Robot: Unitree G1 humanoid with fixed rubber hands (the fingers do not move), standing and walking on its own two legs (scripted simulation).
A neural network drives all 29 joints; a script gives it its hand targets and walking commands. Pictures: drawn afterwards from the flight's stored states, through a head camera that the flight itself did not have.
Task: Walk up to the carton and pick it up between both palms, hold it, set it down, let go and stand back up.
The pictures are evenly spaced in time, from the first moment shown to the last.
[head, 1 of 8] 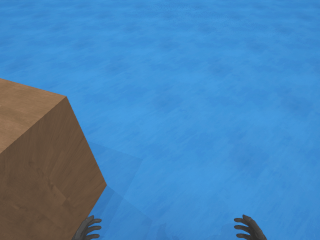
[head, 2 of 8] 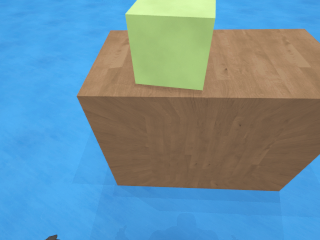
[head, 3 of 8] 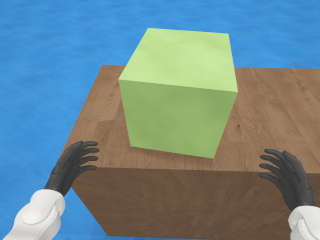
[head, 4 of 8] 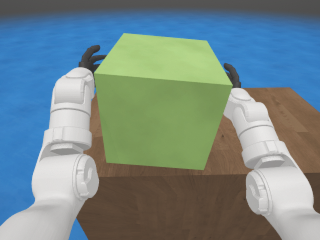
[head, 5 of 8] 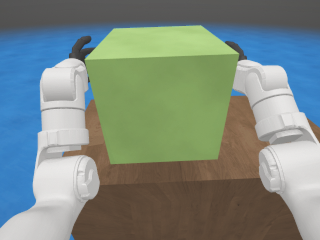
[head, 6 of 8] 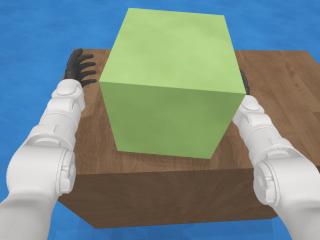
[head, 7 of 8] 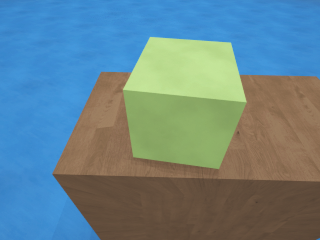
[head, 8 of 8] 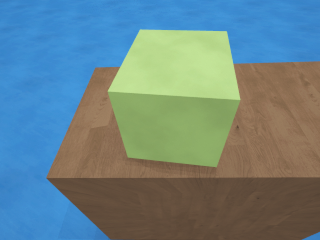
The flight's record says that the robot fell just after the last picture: no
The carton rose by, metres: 0.19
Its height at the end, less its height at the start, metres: +0.00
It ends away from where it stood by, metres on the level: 0.02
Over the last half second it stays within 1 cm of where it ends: yes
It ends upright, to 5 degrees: yes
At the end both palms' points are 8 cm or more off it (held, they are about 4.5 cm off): yes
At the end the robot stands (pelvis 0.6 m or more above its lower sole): yes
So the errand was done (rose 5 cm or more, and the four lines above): yes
